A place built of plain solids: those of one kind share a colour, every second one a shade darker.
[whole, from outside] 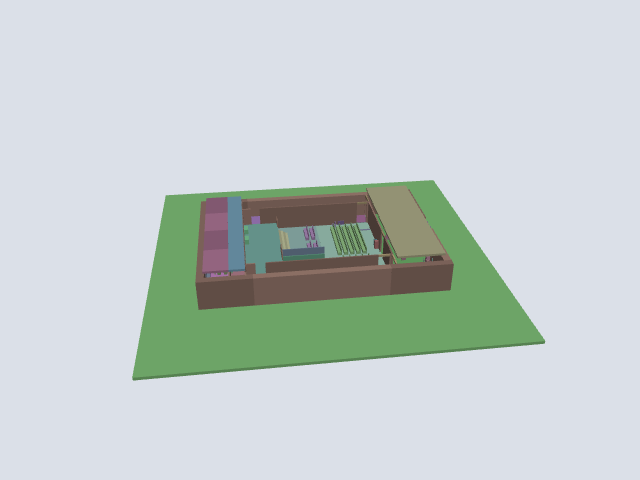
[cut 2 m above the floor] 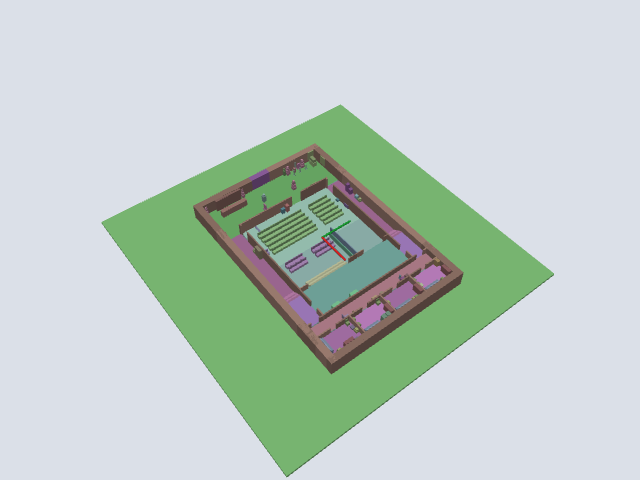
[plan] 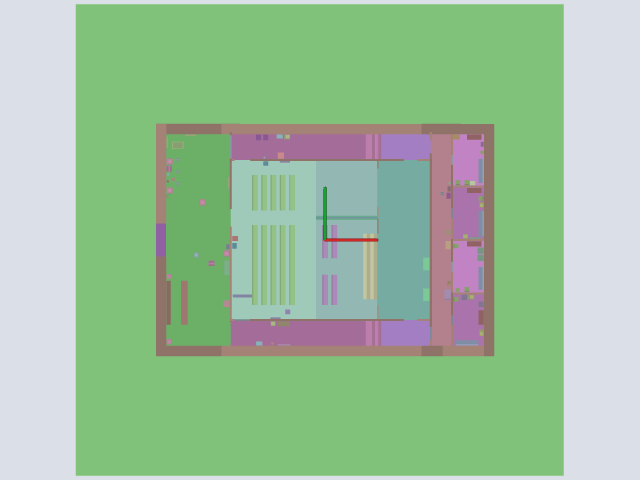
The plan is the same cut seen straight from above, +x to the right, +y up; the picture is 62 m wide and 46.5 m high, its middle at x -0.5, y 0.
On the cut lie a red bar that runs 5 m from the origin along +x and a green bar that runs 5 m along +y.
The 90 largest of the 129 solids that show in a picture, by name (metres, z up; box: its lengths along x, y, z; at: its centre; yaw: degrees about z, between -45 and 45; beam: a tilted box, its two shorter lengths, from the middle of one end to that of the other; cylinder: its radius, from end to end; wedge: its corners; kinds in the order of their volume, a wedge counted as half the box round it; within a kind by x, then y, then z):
{
 "ground_under_all_1": {"box": [47.28, 45.69, 0.4], "at": [-0.53, 0.0, -0.75]},
 "wall_1": {"box": [1.0, 9.65, 4.15], "at": [-15.89, -6.43, 1.48]},
 "wall_2": {"box": [1.0, 9.65, 4.15], "at": [-15.89, 6.43, 1.48]},
 "wall_3": {"box": [8.15, 1.0, 4.15], "at": [-12.31, -10.75, 1.48]},
 "wall_4": {"box": [8.15, 1.0, 4.15], "at": [-12.31, 10.75, 1.48]},
 "wall_5": {"box": [0.2, 9.25, 4.15], "at": [-9.14, -3.33, 1.48]},
 "wall_6": {"box": [0.2, 9.15, 4.15], "at": [-9.14, -3.28, 1.48]},
 "wall_7": {"box": [0.2, 4.85, 4.15], "at": [-9.14, 5.43, 1.48]},
 "wall_8": {"box": [14.88, 0.2, 4.15], "at": [0.17, -7.75, 1.48]},
 "wall_9": {"box": [14.88, 0.2, 4.15], "at": [0.17, 7.75, 1.48]},
 "wall_10": {"box": [21.18, 1.0, 4.15], "at": [0.55, -10.75, 1.48]},
 "wall_11": {"box": [21.18, 1.0, 4.15], "at": [0.55, 10.75, 1.48]},
 "wall_12": {"box": [1.43, 0.2, 4.15], "at": [9.63, -7.75, 1.48]},
 "wall_13": {"box": [1.43, 0.2, 4.15], "at": [9.63, 7.75, 1.48]},
 "wall_14": {"box": [0.2, 15.7, 4.15], "at": [10.24, 0.0, 1.48]},
 "wall_15": {"box": [3.85, 1.0, 4.15], "at": [11.27, -10.75, 1.48]},
 "wall_16": {"box": [3.85, 1.0, 4.15], "at": [11.27, 10.75, 1.48]},
 "wall_17": {"box": [0.2, 2.21, 4.15], "at": [12.29, -9.34, 1.48]},
 "wall_18": {"box": [0.2, 2.21, 4.15], "at": [12.29, -9.34, 1.48]},
 "wall_19": {"box": [0.2, 2.21, 4.15], "at": [12.29, -6.18, 1.48]},
 "wall_20": {"box": [0.2, 4.22, 4.15], "at": [12.29, -5.17, 1.48]},
 "wall_21": {"box": [0.2, 2.21, 4.15], "at": [12.29, -4.17, 1.48]},
 "wall_22": {"box": [0.2, 2.21, 4.15], "at": [12.29, -1.01, 1.48]},
 "wall_23": {"box": [0.2, 2.21, 4.15], "at": [12.29, 1.01, 1.48]},
 "wall_24": {"box": [0.2, 4.22, 4.15], "at": [12.29, 5.17, 1.48]},
 "wall_25": {"box": [0.2, 2.21, 4.15], "at": [12.29, 6.18, 1.48]},
 "wall_26": {"box": [0.2, 2.21, 4.15], "at": [12.29, 9.34, 1.48]},
 "wall_27": {"box": [5.0, 1.0, 4.15], "at": [13.89, -10.75, 1.48]},
 "wall_28": {"box": [3.4, 0.2, 4.15], "at": [13.89, -5.17, 1.48]},
 "wall_29": {"box": [3.4, 0.2, 4.15], "at": [13.89, 0.0, 1.48]},
 "wall_30": {"box": [3.4, 0.2, 4.15], "at": [13.89, 5.17, 1.48]},
 "wall_31": {"box": [5.0, 1.0, 4.15], "at": [13.89, 10.75, 1.48]},
 "wall_32": {"box": [1.0, 6.98, 4.15], "at": [15.89, -7.76, 1.48]},
 "wall_33": {"box": [1.0, 6.98, 4.15], "at": [15.89, -2.59, 1.48]},
 "wall_34": {"box": [1.0, 6.98, 4.15], "at": [15.89, 2.59, 1.48]},
 "wall_35": {"box": [1.0, 6.98, 4.15], "at": [15.89, 7.76, 1.48]},
 "floor_stage_1": {"box": [5.2, 15.5, 1.54], "at": [7.64, 0.0, 0.17]},
 "floor_dressing_1": {"box": [3.2, 5.18, 1.54], "at": [13.89, -7.76, 0.17]},
 "floor_dressing_2": {"box": [3.2, 5.18, 1.54], "at": [13.89, -2.59, 0.17]},
 "floor_dressing_3": {"box": [3.2, 5.18, 1.54], "at": [13.89, 2.59, 0.17]},
 "floor_dressing_4": {"box": [3.2, 5.18, 1.54], "at": [13.89, 7.76, 0.17]},
 "floor_foyer_1": {"box": [6.35, 20.7, 0.6], "at": [-12.31, 0.0, -0.3]},
 "floor_parterre_1": {"box": [8.26, 15.5, 0.6], "at": [-5.01, 0.0, -0.3]},
 "floor_back_corridor_1": {"box": [2.05, 20.7, 1.54], "at": [11.27, 0.0, 0.17]},
 "floor_lift_1": {"box": [5.92, 9.7, 0.6], "at": [2.08, -2.9, -0.3]},
 "floor_lift_2": {"box": [5.92, 5.4, 0.6], "at": [2.08, 5.05, -0.3]},
 "floor_promenade_1": {"box": [13.08, 2.6, 0.6], "at": [-2.6, -9.05, -0.3]},
 "floor_promenade_2": {"box": [13.08, 2.6, 0.6], "at": [-2.6, 9.05, -0.3]},
 "ceil_foyer_1": {"box": [6.35, 20.7, 0.3], "at": [-12.31, 0.0, 4.55]},
 "floor_walk_1": {"box": [4.8, 2.6, 1.54], "at": [7.84, -9.05, 0.17]},
 "floor_walk_2": {"box": [4.8, 2.6, 1.54], "at": [7.84, 9.05, 0.17]},
 "ceil_dressing_1": {"box": [3.2, 5.18, 0.3], "at": [13.89, -7.76, 4.34]},
 "ceil_dressing_2": {"box": [3.2, 5.18, 0.3], "at": [13.89, -2.59, 4.34]},
 "ceil_dressing_3": {"box": [3.2, 5.18, 0.3], "at": [13.89, 2.59, 4.34]},
 "ceil_dressing_4": {"box": [3.2, 5.18, 0.3], "at": [13.89, 7.76, 4.34]},
 "ceil_back_corridor_1": {"box": [2.05, 20.7, 0.3], "at": [11.27, 0.0, 4.34]},
 "door_leaf_1": {"box": [0.97, 3.2, 3.87], "at": [-15.9, 0.0, 1.33]},
 "seats_parterre_1": {"box": [0.12, 7.75, 0.93], "at": [-7.03, -2.42, 0.46]},
 "seats_parterre_2": {"box": [0.44, 7.75, 0.45], "at": [-6.75, -2.42, 0.22]},
 "seats_parterre_3": {"box": [0.12, 7.75, 0.93], "at": [-6.13, -2.42, 0.46]},
 "seats_parterre_4": {"box": [0.44, 7.75, 0.45], "at": [-5.85, -2.42, 0.22]},
 "seats_parterre_5": {"box": [0.12, 7.75, 0.93], "at": [-5.23, -2.42, 0.46]},
 "seats_parterre_6": {"box": [0.44, 7.75, 0.45], "at": [-4.95, -2.42, 0.22]},
 "seats_parterre_7": {"box": [0.12, 7.75, 0.93], "at": [-4.33, -2.42, 0.46]},
 "seats_parterre_8": {"box": [0.44, 7.75, 0.45], "at": [-4.05, -2.42, 0.22]},
 "seats_parterre_9": {"box": [0.12, 7.75, 0.93], "at": [-3.43, -2.42, 0.46]},
 "seats_parterre_10": {"box": [0.44, 7.75, 0.45], "at": [-3.15, -2.42, 0.22]},
 "tread_1": {"box": [0.34, 6.35, 0.79], "at": [3.85, -2.58, -0.21]},
 "tread_2": {"box": [0.34, 6.35, 0.98], "at": [4.19, -2.58, -0.11]},
 "tread_3": {"box": [0.34, 6.35, 1.16], "at": [4.53, -2.58, -0.02]},
 "tread_4": {"box": [0.34, 6.35, 1.35], "at": [4.87, -2.58, 0.08]},
 "bar_foyer_1": {"box": [0.4, 4.25, 2.1], "at": [-15.16, -6.08, 1.05]},
 "bar_foyer_2": {"box": [0.65, 4.25, 1.1], "at": [-13.63, -6.08, 0.55]},
 "tread_walk_1": {"box": [0.3, 2.4, 1.16], "at": [4.69, -9.05, -0.02]},
 "tread_walk_2": {"box": [0.3, 2.4, 1.16], "at": [4.69, 9.05, -0.02]},
 "tread_walk_3": {"box": [0.3, 2.4, 1.35], "at": [4.99, -9.05, 0.08]},
 "tread_walk_4": {"box": [0.3, 2.4, 1.35], "at": [4.99, 9.05, 0.08]},
 "tread_walk_5": {"box": [0.3, 2.4, 1.54], "at": [5.29, -9.05, 0.17]},
 "tread_walk_6": {"box": [0.3, 2.4, 1.54], "at": [5.29, 9.05, 0.17]},
 "costume_rail_dressing_1": {"box": [1.4, 0.5, 1.66], "at": [14.44, -0.38, 1.76]},
 "costume_rail_dressing_2": {"box": [1.4, 0.5, 1.66], "at": [14.44, 4.79, 1.76]},
 "costume_rail_dressing_3": {"box": [1.4, 0.5, 1.66], "at": [14.44, 9.97, 1.76]},
 "costume_rail_dressing_4": {"box": [0.5, 1.4, 1.66], "at": [15.11, -7.5, 1.76]},
 "floor_tongue_1": {"box": [5.92, 0.4, 1.54], "at": [2.08, 2.15, 0.17]},
 "dressing_table_dressing_1": {"box": [2.2, 0.5, 0.77], "at": [13.74, -9.97, 1.32]},
 "dressing_table_dressing_2": {"box": [0.5, 2.2, 0.77], "at": [15.11, -3.73, 1.32]},
 "dressing_table_dressing_3": {"box": [0.5, 2.45, 0.77], "at": [15.11, 1.57, 1.32]},
 "dressing_table_dressing_4": {"box": [0.5, 2.35, 0.77], "at": [15.11, 6.7, 1.32]},
 "rail_tongue_1": {"box": [5.92, 0.12, 2.59], "at": [2.08, 2.15, 0.69]},
 "lockers_promenade_1": {"box": [1.2, 0.48, 1.8], "at": [-4.01, -8.12, 0.9]}
}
